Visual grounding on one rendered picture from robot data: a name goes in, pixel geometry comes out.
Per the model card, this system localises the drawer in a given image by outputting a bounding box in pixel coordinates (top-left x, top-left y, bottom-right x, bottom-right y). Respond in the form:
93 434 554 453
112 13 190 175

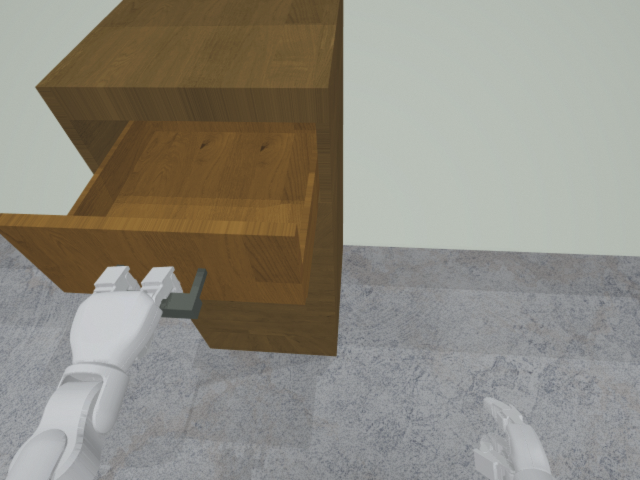
0 121 320 305

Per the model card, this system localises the left robot hand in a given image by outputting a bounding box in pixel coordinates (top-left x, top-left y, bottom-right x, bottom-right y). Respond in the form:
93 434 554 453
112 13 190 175
70 266 183 372

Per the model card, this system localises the robot left forearm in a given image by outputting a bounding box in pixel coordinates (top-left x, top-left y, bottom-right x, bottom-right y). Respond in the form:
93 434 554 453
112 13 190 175
5 362 130 480

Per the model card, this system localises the right robot hand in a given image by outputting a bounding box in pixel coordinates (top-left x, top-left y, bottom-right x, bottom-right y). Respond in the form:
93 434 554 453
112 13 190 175
474 397 551 480

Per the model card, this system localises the cabinet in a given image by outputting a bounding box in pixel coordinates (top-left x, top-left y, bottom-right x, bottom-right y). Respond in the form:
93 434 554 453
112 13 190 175
35 0 343 356

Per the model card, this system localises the handle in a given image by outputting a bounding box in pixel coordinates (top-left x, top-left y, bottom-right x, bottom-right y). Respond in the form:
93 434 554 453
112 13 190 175
117 265 207 319

